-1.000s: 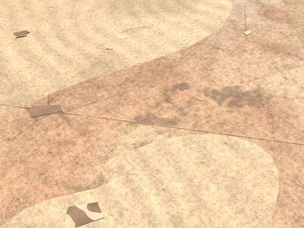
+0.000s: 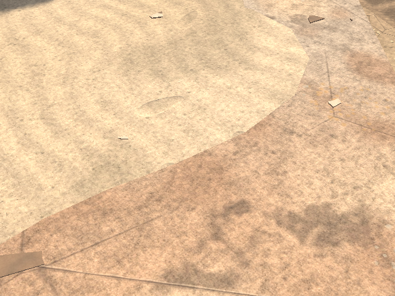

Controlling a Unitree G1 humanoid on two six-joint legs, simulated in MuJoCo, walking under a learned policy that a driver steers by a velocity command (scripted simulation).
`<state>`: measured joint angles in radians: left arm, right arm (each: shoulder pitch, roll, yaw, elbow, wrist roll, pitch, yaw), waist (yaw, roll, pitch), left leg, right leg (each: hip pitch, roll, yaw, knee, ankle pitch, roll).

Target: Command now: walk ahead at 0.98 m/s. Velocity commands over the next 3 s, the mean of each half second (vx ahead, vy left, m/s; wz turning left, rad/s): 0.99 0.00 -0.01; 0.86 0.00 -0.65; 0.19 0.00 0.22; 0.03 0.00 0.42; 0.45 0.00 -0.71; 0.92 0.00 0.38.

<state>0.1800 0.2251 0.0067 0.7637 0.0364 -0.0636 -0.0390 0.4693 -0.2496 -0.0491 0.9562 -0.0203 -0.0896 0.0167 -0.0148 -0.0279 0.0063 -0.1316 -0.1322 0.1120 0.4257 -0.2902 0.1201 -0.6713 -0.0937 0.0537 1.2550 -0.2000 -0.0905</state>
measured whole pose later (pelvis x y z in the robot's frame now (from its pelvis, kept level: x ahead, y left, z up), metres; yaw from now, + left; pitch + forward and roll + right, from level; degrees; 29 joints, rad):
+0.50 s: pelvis +0.48 -0.04 +0.01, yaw +1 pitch +0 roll -2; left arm 0.51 0.26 0.05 1.01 0.01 -0.11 -0.02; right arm 0.12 -0.26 0.00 0.78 -0.05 -0.07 0.04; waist 0.04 0.03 0.01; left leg -0.69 0.12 -0.04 1.11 -0.17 0.07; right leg -0.05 0.12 -0.08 0.29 -0.25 -0.10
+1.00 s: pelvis +0.94 -0.02 +0.00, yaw -20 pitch +0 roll +2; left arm 0.06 0.32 0.06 0.73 0.02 -0.03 -0.05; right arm 0.41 -0.28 -0.05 0.94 0.00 -0.11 -0.01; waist -0.04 -0.03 0.08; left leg 0.00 0.03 0.26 0.35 -0.34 -0.01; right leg -0.71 -0.04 -0.10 0.84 -0.01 -0.09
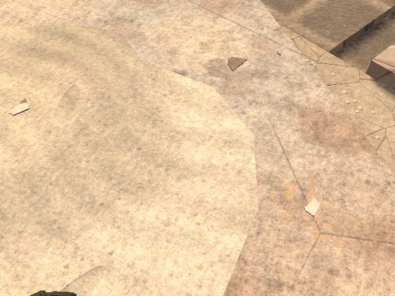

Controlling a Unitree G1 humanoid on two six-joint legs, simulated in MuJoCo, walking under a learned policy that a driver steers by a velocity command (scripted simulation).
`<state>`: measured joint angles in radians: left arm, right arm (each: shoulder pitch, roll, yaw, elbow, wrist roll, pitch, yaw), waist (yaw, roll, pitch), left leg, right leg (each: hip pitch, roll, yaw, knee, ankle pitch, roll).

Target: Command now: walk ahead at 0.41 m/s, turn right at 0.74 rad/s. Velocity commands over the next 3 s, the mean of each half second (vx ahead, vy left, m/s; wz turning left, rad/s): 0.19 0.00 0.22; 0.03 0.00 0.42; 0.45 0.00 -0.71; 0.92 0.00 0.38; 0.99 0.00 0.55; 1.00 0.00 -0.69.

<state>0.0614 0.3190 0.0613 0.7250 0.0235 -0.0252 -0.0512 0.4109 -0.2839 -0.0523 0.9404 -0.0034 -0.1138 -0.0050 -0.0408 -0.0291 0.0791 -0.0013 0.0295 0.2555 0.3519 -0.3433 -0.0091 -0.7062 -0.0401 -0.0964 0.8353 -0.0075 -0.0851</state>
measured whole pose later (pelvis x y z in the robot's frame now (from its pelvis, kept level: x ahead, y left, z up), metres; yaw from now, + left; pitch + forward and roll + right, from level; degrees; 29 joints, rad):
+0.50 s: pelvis +0.15 +0.02 +0.00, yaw +10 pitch -1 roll -1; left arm 0.17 0.23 0.04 0.78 0.03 0.00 0.04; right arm 0.24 -0.24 -0.06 0.80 -0.02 0.09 0.03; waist -0.01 0.00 0.06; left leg -0.43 0.07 0.07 0.88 -0.39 0.00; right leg -0.32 -0.06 -0.29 0.46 -0.13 -0.09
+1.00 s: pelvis +0.16 +0.06 +0.00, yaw +22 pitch -1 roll +0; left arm 0.29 0.26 0.04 0.80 0.00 0.07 -0.01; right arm 0.15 -0.22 -0.02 0.69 -0.03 0.03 -0.02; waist 0.03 -0.01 0.03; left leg -0.20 -0.07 0.02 0.46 -0.25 0.07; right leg -0.32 0.00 -0.02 0.74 -0.42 0.00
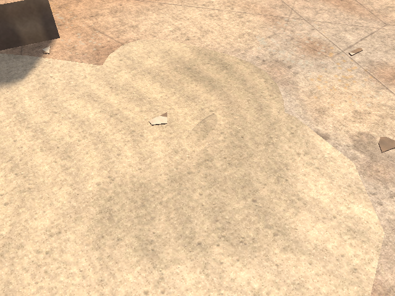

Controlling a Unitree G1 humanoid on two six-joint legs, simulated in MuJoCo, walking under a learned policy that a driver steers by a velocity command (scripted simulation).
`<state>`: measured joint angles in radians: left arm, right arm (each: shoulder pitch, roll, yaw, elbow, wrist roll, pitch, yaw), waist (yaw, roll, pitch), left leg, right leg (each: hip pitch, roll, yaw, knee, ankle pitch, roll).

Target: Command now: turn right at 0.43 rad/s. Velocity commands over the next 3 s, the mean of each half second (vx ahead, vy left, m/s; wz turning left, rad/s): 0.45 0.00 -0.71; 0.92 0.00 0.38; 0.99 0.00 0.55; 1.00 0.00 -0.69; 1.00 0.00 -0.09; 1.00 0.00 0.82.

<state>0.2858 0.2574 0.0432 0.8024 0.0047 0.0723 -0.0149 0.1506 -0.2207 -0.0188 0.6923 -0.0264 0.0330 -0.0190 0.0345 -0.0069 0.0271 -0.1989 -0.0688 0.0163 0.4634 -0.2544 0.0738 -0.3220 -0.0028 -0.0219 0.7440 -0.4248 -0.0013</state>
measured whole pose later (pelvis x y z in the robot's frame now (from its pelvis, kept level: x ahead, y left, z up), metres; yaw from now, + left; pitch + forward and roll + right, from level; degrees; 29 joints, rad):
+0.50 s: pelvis +0.12 -0.02 +0.00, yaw -24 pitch +4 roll +0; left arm 0.40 0.33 0.10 0.75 0.01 -0.03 -0.03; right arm 0.06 -0.32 -0.03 0.64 -0.02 -0.03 0.02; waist 0.09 0.02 -0.03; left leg -0.42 -0.01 -0.05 0.51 -0.20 -0.06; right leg -0.06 0.11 0.33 0.41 -0.38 -0.06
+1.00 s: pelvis +0.44 -0.15 -0.01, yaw -10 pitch +3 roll -1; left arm 0.10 0.26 0.01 0.63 0.06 -0.08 0.00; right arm 0.45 -0.30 -0.07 0.84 0.00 -0.05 0.02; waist -0.08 0.02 0.00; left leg -0.32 -0.04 -0.08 1.15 -0.36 0.10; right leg -0.38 -0.01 -0.04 0.60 -0.27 0.00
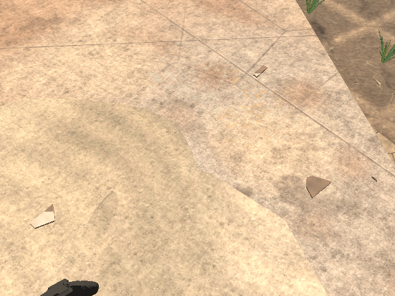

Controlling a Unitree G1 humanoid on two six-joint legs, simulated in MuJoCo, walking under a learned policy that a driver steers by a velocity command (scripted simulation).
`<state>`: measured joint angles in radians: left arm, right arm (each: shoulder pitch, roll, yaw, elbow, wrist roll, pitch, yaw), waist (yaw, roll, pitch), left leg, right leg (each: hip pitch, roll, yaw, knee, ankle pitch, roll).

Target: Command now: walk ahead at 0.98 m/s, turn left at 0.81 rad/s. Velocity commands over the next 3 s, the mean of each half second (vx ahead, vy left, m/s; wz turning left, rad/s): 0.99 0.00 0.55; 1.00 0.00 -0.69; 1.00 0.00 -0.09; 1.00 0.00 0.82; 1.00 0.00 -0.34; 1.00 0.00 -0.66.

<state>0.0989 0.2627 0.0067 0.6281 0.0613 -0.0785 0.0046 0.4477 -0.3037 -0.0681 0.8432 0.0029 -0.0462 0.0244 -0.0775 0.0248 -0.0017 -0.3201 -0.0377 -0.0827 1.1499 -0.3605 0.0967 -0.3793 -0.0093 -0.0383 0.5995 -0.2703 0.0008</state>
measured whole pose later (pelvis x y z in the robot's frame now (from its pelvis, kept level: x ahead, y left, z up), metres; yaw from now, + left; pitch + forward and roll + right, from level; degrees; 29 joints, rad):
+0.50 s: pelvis +0.43 +0.09 +0.00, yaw +16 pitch -1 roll +1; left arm 0.30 0.23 0.00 0.80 0.01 -0.05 -0.02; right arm 0.28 -0.28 -0.04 0.81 -0.04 -0.06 0.01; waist 0.03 -0.01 0.06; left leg -0.25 -0.11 0.14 0.55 -0.28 0.14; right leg -0.50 -0.10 0.07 1.36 -0.27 -0.05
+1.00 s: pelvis +0.90 +0.12 +0.00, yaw -7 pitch +0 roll -1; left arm 0.47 0.31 0.07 0.90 0.01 -0.04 -0.01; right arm 0.04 -0.22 0.04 0.63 -0.07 -0.08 0.01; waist 0.06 0.00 0.03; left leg -0.64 0.12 -0.12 1.18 -0.29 -0.04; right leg -0.16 0.23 0.05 0.44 -0.25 -0.20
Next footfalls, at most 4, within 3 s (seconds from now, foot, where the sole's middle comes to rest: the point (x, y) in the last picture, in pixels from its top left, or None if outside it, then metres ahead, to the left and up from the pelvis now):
0.34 left None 0.47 0.13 -0.76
0.80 right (159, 186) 0.92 0.12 -0.76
1.24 left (138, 108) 1.37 0.21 -0.76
1.64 right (192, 63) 1.69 -0.06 -0.76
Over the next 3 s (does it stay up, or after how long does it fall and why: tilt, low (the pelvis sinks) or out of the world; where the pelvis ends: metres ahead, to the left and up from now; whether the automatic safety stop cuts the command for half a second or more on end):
stays up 2.81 0.23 -0.01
